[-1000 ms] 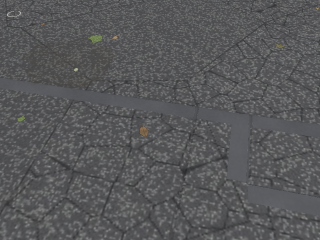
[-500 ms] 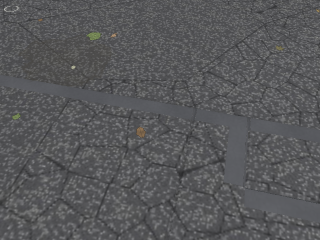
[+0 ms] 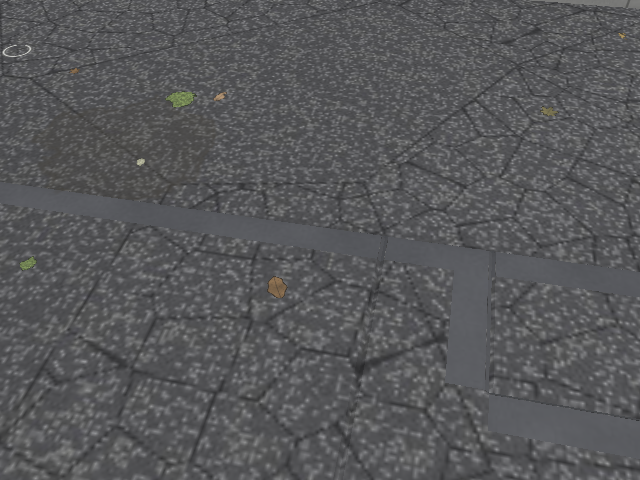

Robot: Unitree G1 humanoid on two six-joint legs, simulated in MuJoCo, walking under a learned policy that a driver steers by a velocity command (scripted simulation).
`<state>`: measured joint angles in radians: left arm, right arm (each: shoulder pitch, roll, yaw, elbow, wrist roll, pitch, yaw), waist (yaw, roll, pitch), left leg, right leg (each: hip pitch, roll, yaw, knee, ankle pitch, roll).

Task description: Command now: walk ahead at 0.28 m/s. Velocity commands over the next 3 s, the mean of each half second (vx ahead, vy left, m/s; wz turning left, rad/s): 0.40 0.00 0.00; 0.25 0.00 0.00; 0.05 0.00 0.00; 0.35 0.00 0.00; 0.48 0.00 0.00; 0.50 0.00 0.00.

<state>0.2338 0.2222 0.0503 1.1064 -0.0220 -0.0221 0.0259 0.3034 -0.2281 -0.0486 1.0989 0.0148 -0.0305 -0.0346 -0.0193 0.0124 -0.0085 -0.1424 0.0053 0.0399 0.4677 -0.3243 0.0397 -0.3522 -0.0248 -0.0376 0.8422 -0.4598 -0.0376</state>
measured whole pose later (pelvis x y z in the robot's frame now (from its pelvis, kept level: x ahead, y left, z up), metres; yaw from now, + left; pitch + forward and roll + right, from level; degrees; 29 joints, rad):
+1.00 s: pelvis +0.40 -0.01 +0.00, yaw +0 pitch +1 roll +3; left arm 0.13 0.22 0.05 0.97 0.00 -0.01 0.04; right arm 0.17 -0.21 -0.03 1.05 -0.01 -0.05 0.00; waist -0.02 -0.04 0.01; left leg -0.23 -0.07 0.09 0.39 -0.17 0.06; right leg -0.41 -0.09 0.04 0.60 -0.17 0.02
